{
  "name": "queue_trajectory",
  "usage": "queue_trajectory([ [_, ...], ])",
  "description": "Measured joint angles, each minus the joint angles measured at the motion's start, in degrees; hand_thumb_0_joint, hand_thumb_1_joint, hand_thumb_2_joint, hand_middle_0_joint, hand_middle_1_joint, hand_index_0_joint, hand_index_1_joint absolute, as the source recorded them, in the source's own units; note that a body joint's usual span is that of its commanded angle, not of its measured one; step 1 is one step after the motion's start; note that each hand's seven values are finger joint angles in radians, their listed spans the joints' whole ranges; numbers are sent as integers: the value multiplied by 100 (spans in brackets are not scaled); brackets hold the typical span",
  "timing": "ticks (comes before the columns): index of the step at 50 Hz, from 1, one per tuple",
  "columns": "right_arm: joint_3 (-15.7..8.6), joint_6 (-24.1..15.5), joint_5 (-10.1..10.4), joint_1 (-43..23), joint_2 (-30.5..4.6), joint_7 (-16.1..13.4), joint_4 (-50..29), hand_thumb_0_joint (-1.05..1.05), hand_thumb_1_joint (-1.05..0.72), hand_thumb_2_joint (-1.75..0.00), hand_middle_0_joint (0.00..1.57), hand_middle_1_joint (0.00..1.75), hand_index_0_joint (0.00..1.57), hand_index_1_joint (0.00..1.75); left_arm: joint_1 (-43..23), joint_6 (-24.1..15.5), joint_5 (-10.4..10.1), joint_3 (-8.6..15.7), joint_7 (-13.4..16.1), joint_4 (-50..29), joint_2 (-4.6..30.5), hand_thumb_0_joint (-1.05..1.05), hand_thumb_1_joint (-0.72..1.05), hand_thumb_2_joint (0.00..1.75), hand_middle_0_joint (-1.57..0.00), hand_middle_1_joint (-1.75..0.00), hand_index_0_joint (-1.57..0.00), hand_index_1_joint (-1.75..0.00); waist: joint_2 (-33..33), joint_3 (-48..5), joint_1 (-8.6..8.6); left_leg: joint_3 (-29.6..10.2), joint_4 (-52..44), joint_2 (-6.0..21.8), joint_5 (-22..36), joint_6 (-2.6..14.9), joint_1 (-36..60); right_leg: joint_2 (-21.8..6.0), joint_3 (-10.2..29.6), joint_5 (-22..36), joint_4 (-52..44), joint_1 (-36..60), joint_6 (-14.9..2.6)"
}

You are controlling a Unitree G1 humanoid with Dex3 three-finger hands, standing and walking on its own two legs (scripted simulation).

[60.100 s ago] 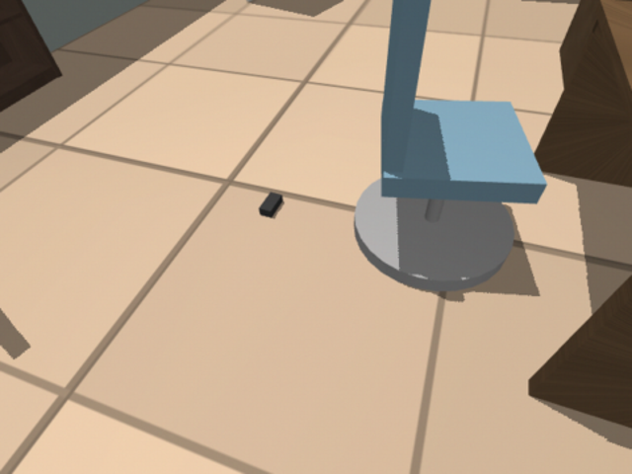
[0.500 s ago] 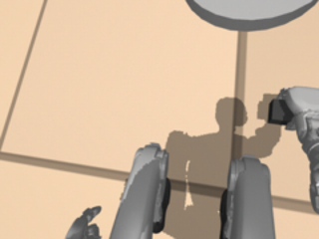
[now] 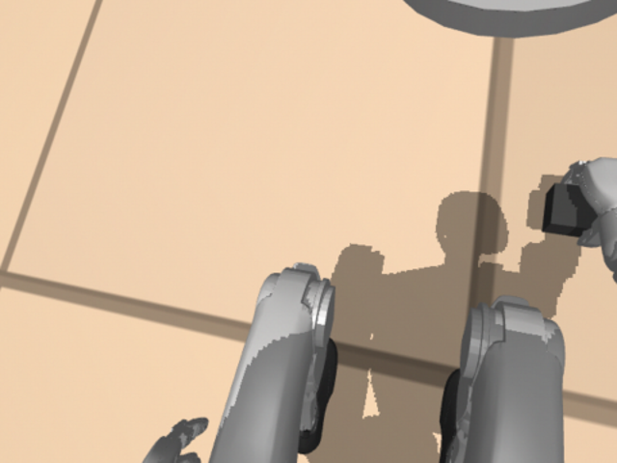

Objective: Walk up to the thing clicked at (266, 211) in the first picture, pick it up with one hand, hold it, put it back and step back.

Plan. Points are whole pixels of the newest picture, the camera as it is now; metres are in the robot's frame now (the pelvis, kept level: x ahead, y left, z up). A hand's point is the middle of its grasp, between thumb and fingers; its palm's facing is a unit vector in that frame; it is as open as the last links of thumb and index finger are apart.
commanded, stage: crouch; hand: right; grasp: from above
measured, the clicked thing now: (597, 214) +0.46 -0.28 -0.19
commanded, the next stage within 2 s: lower in 0.04 s
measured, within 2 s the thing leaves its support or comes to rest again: neither
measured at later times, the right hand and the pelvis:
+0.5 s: hand (580, 225) +0.45 -0.27 -0.22, palm faces -0.48 +0.08 -0.87, open 8.8 cm; pelvis +0.01 +0.00 -0.03, yaw +2 degrees
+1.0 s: hand (562, 224) +0.46 -0.27 -0.27, palm faces -0.47 +0.11 -0.87, open 8.8 cm; pelvis +0.01 +0.00 -0.04, yaw +4 degrees
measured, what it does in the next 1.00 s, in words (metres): stands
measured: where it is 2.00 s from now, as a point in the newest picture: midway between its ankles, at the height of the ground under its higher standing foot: (380, 433)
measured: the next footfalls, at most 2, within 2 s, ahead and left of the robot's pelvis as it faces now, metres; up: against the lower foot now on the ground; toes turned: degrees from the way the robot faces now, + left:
none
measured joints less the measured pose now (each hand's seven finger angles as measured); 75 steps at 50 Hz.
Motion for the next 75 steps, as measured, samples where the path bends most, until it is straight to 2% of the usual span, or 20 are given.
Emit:
queue_trajectory([
  [10,-45,-33,13,8,-115,58,-45,0,-18,-27,86,32,88,30,-3,-34,21,-110,-59,-52,58,0,91,90,-20,-30,-21,-30,41,116,25,50,168,-13,-49,-29,-91,13,75,-67,214,-119,10],
  [18,-46,-150,-54,-97,-287,-19,300,0,-16,-29,87,31,89,29,-62,-65,75,-231,-108,-102,122,0,91,90,-20,-30,-21,-30,130,240,105,111,297,-31,-55,-39,-176,22,159,-98,391,-226,25],
  [29,-294,-282,-291,8,-510,-430,360,0,-16,-29,87,31,89,29,-95,-171,243,-357,-203,-125,149,0,91,90,-20,-30,-21,-30,239,445,241,188,540,-49,-92,-36,-336,50,276,-163,689,-405,72],
  [34,-349,-208,-251,-42,-577,-584,468,0,-16,-29,87,31,89,30,-127,-224,319,-405,-271,-94,143,0,91,90,-20,-30,-21,-30,236,503,280,207,598,-71,-110,-58,-396,39,308,-209,775,-465,69],
  [36,-295,-172,-226,-128,-620,-594,624,0,-16,-29,87,31,89,30,-152,-258,359,-446,-315,-79,142,0,91,89,-20,-30,-21,-30,251,541,311,211,624,-83,-119,-64,-403,31,317,-231,811,-469,66],
  [41,-379,-188,-156,-173,-733,-604,746,0,-17,-28,87,31,89,30,-188,-330,424,-550,-396,-108,155,0,91,89,-20,-30,-21,-30,270,671,372,263,668,-108,-129,-85,-405,25,386,-275,914,-491,62],
  [51,-574,-354,-289,-101,-966,-776,829,0,-16,-29,87,31,89,29,-214,-454,561,-730,-549,-175,218,0,91,89,-20,-30,-21,-30,399,850,494,363,749,-135,-156,-89,-350,31,516,-351,1082,-469,83],
  [59,-522,-356,-338,-125,-1091,-992,1070,0,-15,-29,88,30,90,29,-270,-560,645,-823,-651,-177,299,0,91,89,-20,-30,-21,-30,458,883,549,412,764,-164,-133,-105,-346,22,580,-364,1159,-486,70],
  [66,-457,-331,-284,-232,-1217,-1121,1264,0,-15,-29,88,30,90,28,-322,-700,698,-915,-726,-209,337,0,91,89,-20,-30,-21,-30,508,960,600,449,754,-188,-109,-133,-329,15,626,-363,1205,-500,44],
  [75,-565,-301,-295,-226,-1348,-1193,1364,0,-15,-29,88,30,90,29,-345,-779,766,-1023,-810,-255,341,0,91,90,-20,-30,-21,-30,563,1044,684,500,729,-189,-118,-145,-255,27,685,-380,1229,-465,40],
])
